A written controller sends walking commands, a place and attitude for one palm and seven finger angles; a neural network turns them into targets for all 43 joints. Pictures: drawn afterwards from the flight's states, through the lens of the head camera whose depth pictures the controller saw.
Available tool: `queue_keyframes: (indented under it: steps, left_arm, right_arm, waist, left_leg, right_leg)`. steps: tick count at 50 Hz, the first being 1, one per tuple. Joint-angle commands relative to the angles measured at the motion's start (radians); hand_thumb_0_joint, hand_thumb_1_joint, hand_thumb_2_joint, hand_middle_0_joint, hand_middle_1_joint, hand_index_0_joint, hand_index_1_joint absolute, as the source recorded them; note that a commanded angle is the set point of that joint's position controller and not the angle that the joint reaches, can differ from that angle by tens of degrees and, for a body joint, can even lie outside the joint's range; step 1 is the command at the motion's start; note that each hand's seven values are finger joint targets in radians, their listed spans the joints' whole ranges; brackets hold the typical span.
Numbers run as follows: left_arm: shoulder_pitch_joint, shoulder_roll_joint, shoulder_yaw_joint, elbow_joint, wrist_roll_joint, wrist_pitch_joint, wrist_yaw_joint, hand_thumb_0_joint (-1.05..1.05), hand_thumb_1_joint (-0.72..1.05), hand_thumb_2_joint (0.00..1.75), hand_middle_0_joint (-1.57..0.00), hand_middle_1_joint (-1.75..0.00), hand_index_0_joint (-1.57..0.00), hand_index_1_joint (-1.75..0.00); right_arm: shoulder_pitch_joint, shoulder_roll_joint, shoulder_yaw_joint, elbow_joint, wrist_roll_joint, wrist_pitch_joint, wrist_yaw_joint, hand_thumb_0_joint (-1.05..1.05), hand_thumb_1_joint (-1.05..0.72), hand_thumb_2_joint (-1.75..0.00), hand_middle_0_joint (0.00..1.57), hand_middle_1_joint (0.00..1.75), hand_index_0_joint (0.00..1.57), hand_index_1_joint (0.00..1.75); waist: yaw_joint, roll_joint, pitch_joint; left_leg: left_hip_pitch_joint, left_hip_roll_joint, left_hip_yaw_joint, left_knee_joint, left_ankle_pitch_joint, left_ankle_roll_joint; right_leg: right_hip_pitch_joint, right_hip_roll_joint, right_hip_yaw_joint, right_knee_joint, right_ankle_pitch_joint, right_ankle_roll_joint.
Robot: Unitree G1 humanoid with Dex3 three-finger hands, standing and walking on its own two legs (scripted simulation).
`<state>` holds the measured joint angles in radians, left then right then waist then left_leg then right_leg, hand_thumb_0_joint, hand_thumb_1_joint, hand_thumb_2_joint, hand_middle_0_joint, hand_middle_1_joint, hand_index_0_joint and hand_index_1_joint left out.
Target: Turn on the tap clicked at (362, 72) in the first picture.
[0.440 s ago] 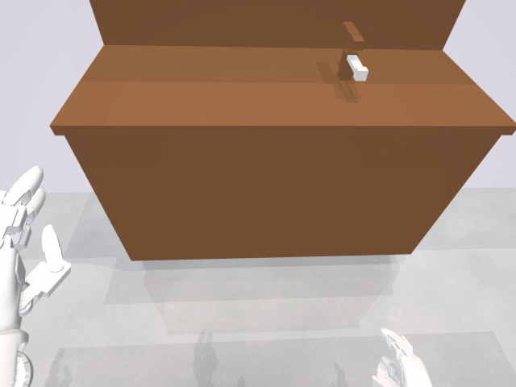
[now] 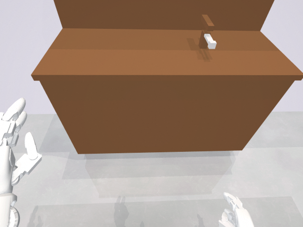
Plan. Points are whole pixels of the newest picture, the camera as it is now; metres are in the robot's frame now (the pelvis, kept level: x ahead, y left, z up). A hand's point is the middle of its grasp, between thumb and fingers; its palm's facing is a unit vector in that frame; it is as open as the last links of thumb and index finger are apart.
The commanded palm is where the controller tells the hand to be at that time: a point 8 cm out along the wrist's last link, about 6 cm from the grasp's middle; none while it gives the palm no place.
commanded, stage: walk to a spot facing it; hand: left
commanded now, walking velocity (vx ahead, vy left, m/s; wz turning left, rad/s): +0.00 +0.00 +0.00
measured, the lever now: (212, 44) +0.86 -0.22 +0.08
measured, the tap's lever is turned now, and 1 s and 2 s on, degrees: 0 0 0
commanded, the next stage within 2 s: none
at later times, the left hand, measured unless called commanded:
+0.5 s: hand (73, 150) +0.23 +0.18 +0.15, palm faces +0.30 -0.88 -0.38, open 7.5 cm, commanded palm +0.18 +0.23 +0.17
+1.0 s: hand (146, 142) +0.26 +0.04 +0.15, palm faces -0.07 -0.89 -0.44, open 7.5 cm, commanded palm +0.23 +0.12 +0.17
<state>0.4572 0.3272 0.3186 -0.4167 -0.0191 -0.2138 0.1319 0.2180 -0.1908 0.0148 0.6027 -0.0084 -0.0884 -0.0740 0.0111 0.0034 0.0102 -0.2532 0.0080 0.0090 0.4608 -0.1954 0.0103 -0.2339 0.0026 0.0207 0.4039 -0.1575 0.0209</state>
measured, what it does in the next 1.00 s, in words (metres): steps on the spot, turning right: right foot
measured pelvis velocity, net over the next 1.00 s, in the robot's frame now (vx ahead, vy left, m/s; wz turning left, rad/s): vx -0.05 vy -0.05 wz -0.49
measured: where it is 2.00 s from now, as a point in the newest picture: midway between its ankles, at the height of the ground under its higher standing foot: outside the picture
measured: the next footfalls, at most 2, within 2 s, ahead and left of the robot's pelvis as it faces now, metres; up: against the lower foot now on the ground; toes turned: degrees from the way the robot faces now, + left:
right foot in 0.86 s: -0.01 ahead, -0.15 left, +0.00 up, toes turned -26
left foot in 1.26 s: +0.05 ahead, +0.05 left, +0.00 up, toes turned -34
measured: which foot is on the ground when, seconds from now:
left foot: down 0.00-0.86, up 0.88-1.00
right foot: down 0.00-0.64, up 0.66-0.84, down 0.86-1.00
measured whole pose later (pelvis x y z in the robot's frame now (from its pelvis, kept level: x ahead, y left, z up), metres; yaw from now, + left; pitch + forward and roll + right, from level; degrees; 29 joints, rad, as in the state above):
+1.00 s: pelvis -0.05 -0.05 -0.02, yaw -28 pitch +0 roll +2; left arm 0.45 0.33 0.34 -0.51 -0.04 -0.21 0.14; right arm 0.16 -0.20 0.01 0.56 0.00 -0.03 0.00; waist -0.01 0.02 0.10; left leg -0.47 0.09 0.03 1.12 -0.46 -0.09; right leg -0.38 0.06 0.00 0.67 -0.29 -0.08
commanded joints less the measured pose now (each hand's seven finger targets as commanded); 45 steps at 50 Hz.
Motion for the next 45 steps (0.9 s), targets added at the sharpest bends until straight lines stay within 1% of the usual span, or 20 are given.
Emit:
queue_keyframes:
  steps: [1,8,15,18,21,24,25,28,30,31,32,33,34,36,38,41,42,43,44,45]
  left_arm:
    - [-0.068,0.163,0.109,-0.202,-0.005,-0.067,0.023,0.00,0.90,0.90,-0.20,-0.30,-0.20,-0.30]
    - [-0.107,0.156,0.109,-0.217,-0.006,-0.062,0.027,0.00,0.90,0.90,-0.20,-0.30,-0.20,-0.30]
    - [-0.117,0.151,0.117,-0.244,-0.007,-0.054,0.036,0.00,0.90,0.90,-0.20,-0.30,-0.20,-0.30]
    - [-0.106,0.162,0.135,-0.282,-0.015,-0.051,0.035,0.00,0.90,0.90,-0.20,-0.30,-0.20,-0.30]
    - [-0.089,0.174,0.150,-0.299,-0.021,-0.054,0.035,0.00,0.90,0.90,-0.20,-0.30,-0.20,-0.30]
    - [-0.069,0.185,0.164,-0.294,-0.025,-0.054,0.039,0.00,0.90,0.90,-0.20,-0.30,-0.20,-0.30]
    - [-0.069,0.188,0.169,-0.303,-0.024,-0.055,0.041,0.00,0.90,0.90,-0.20,-0.30,-0.20,-0.30]
    - [-0.056,0.184,0.181,-0.295,-0.024,-0.053,0.043,0.00,0.90,0.90,-0.20,-0.30,-0.20,-0.30]
    - [-0.050,0.187,0.185,-0.302,-0.024,-0.062,0.037,0.00,0.90,0.90,-0.20,-0.30,-0.20,-0.30]
    - [-0.040,0.183,0.183,-0.298,-0.026,-0.063,0.032,0.00,0.90,0.90,-0.20,-0.30,-0.20,-0.30]
    - [-0.025,0.177,0.182,-0.293,-0.028,-0.063,0.027,0.00,0.90,0.90,-0.20,-0.30,-0.20,-0.30]
    - [-0.038,0.174,0.172,-0.303,-0.028,-0.060,0.025,0.00,0.90,0.90,-0.20,-0.30,-0.20,-0.30]
    - [-0.043,0.167,0.162,-0.305,-0.024,-0.066,0.022,0.00,0.90,0.90,-0.20,-0.30,-0.20,-0.30]
    - [-0.064,0.148,0.128,-0.296,-0.024,-0.066,0.016,0.00,0.90,0.90,-0.20,-0.30,-0.20,-0.30]
    - [-0.126,0.135,0.096,-0.293,-0.016,-0.058,0.016,0.00,0.90,0.90,-0.20,-0.30,-0.20,-0.30]
    - [-0.155,0.155,0.103,-0.253,-0.008,-0.055,0.021,0.00,0.90,0.90,-0.20,-0.30,-0.20,-0.30]
    - [-0.162,0.172,0.118,-0.253,-0.005,-0.060,0.022,0.00,0.90,0.90,-0.20,-0.30,-0.20,-0.30]
    - [-0.130,0.216,0.153,-0.233,0.006,-0.060,0.028,0.00,0.90,0.90,-0.20,-0.30,-0.20,-0.30]
    - [-0.105,0.234,0.184,-0.240,-0.011,-0.057,0.039,0.00,0.90,0.90,-0.20,-0.30,-0.20,-0.30]
    - [-0.056,0.249,0.203,-0.264,-0.029,-0.050,0.045,0.00,0.90,0.90,-0.20,-0.30,-0.20,-0.30]
  right_arm:
    - [-0.093,-0.121,-0.042,-0.156,0.003,-0.059,-0.009,0.00,-0.90,-0.90,0.20,0.30,0.20,0.30]
    - [-0.105,-0.125,-0.053,-0.165,0.004,-0.057,-0.004,0.00,-0.90,-0.90,0.20,0.30,0.20,0.30]
    - [-0.113,-0.124,-0.060,-0.195,0.012,-0.046,0.003,0.00,-0.90,-0.90,0.20,0.30,0.20,0.30]
    - [-0.113,-0.121,-0.063,-0.208,0.015,-0.037,0.009,0.00,-0.90,-0.90,0.20,0.30,0.20,0.30]
    - [-0.098,-0.113,-0.065,-0.214,0.014,-0.025,0.017,0.00,-0.90,-0.90,0.20,0.30,0.20,0.30]
    - [-0.085,-0.093,-0.065,-0.209,0.007,-0.009,0.031,0.00,-0.90,-0.90,0.20,0.30,0.20,0.30]
    - [-0.086,-0.088,-0.061,-0.204,0.003,-0.004,0.036,0.00,-0.90,-0.90,0.20,0.30,0.20,0.30]
    - [-0.100,-0.095,-0.061,-0.208,0.006,0.012,0.037,0.00,-0.90,-0.90,0.20,0.30,0.20,0.30]
    - [-0.110,-0.112,-0.065,-0.215,0.010,0.016,0.029,0.00,-0.90,-0.90,0.20,0.30,0.20,0.30]
    - [-0.125,-0.120,-0.066,-0.224,0.016,0.017,0.025,0.00,-0.90,-0.90,0.20,0.30,0.20,0.30]
    - [-0.129,-0.126,-0.065,-0.230,0.021,0.013,0.020,0.00,-0.90,-0.90,0.20,0.30,0.20,0.30]
    - [-0.125,-0.114,-0.062,-0.235,0.021,0.002,0.016,0.00,-0.90,-0.90,0.20,0.30,0.20,0.30]
    - [-0.089,-0.107,-0.062,-0.223,0.018,-0.011,0.018,0.00,-0.90,-0.90,0.20,0.30,0.20,0.30]
    - [-0.068,-0.128,-0.066,-0.203,0.015,-0.027,0.026,0.00,-0.90,-0.90,0.20,0.30,0.20,0.30]
    - [-0.063,-0.135,-0.060,-0.204,0.019,-0.044,0.035,0.00,-0.90,-0.90,0.20,0.30,0.20,0.30]
    - [-0.045,-0.150,-0.060,-0.200,0.015,-0.061,0.052,0.00,-0.90,-0.90,0.20,0.30,0.20,0.30]
    - [-0.046,-0.144,-0.062,-0.204,0.017,-0.062,0.056,0.00,-0.90,-0.90,0.20,0.30,0.20,0.30]
    - [-0.052,-0.128,-0.065,-0.210,0.017,-0.052,0.058,0.00,-0.90,-0.90,0.20,0.30,0.20,0.30]
    - [-0.099,-0.106,-0.054,-0.237,0.017,-0.046,0.058,0.00,-0.90,-0.90,0.20,0.30,0.20,0.30]
    - [-0.107,-0.113,-0.066,-0.229,0.016,-0.033,0.060,0.00,-0.90,-0.90,0.20,0.30,0.20,0.30]
  waist:
    - [-0.007,0.044,-0.094]
    - [-0.001,0.052,-0.095]
    - [0.016,0.101,-0.095]
    - [0.017,0.090,-0.111]
    - [0.011,-0.003,-0.113]
    - [-0.001,-0.132,-0.107]
    - [-0.003,-0.139,-0.115]
    - [-0.001,-0.126,-0.165]
    - [0.007,-0.016,-0.161]
    - [0.013,0.076,-0.146]
    - [0.013,0.194,-0.138]
    - [0.014,0.271,-0.125]
    - [0.011,0.231,-0.103]
    - [0.009,0.162,-0.079]
    - [0.000,0.177,-0.051]
    - [0.003,0.174,-0.050]
    - [0.010,0.096,-0.060]
    - [0.004,-0.121,-0.072]
    - [0.026,-0.283,-0.098]
    - [0.028,-0.249,-0.133]
  left_leg:
    - [-0.046,0.044,-0.033,-0.121,-0.053,-0.005]
    - [-0.020,0.082,-0.010,-0.093,-0.040,-0.018]
    - [-0.072,0.181,-0.028,-0.071,-0.164,0.015]
    - [-0.076,0.186,-0.003,-0.010,-0.172,0.013]
    - [-0.050,0.134,0.039,0.107,-0.209,-0.010]
    - [-0.026,0.050,0.061,0.254,-0.271,-0.043]
    - [-0.018,0.045,0.055,0.244,-0.250,-0.047]
    - [0.040,0.067,0.031,0.116,-0.164,-0.037]
    - [0.107,0.144,-0.016,0.027,-0.114,0.000]
    - [0.105,0.215,-0.065,-0.018,-0.142,0.030]
    - [0.053,0.320,-0.138,-0.107,-0.197,0.073]
    - [0.015,0.418,-0.209,-0.176,-0.197,0.130]
    - [0.026,0.457,-0.187,-0.165,-0.106,0.162]
    - [0.038,0.436,-0.023,-0.096,0.085,0.126]
    - [0.016,0.389,0.093,-0.040,0.146,0.063]
    - [-0.003,0.339,0.143,0.097,0.155,0.009]
    - [-0.021,0.292,0.165,0.216,0.098,-0.015]
    - [-0.127,0.180,0.187,0.424,-0.089,-0.056]
    - [-0.294,0.062,0.125,0.610,-0.420,-0.089]
    - [-0.307,0.071,0.006,0.729,-0.396,-0.090]
  right_leg:
    - [0.088,-0.014,0.027,-0.055,0.000,-0.014]
    - [0.012,-0.001,0.083,-0.014,0.026,-0.022]
    - [-0.074,0.010,0.111,0.175,-0.016,-0.023]
    - [-0.109,0.002,0.139,0.218,-0.016,-0.031]
    - [-0.187,-0.045,0.246,0.153,-0.005,-0.060]
    - [-0.259,-0.140,0.467,-0.017,-0.098,-0.122]
    - [-0.241,-0.155,0.488,-0.026,-0.071,-0.135]
    - [-0.180,-0.100,0.416,0.053,0.009,-0.108]
    - [-0.248,-0.021,0.325,0.146,-0.025,-0.062]
    - [-0.297,0.028,0.260,0.237,-0.104,-0.036]
    - [-0.302,0.060,0.171,0.417,-0.219,-0.011]
    - [-0.313,0.050,0.093,0.624,-0.304,0.012]
    - [-0.339,-0.001,0.051,0.695,-0.313,0.024]
    - [-0.307,-0.047,0.009,0.617,-0.306,0.030]
    - [-0.214,-0.038,-0.069,0.474,-0.285,0.034]
    - [-0.060,0.002,-0.131,0.237,-0.172,0.022]
    - [-0.015,-0.020,-0.078,0.125,-0.039,-0.002]
    - [0.032,-0.146,0.175,0.053,0.271,-0.085]
    - [0.061,-0.291,0.460,-0.015,0.464,-0.179]
    - [0.056,-0.315,0.539,-0.041,0.363,-0.195]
